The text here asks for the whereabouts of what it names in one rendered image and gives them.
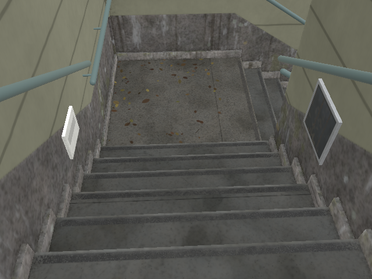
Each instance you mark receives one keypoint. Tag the stairs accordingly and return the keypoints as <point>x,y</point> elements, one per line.
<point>267,95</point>
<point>211,210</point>

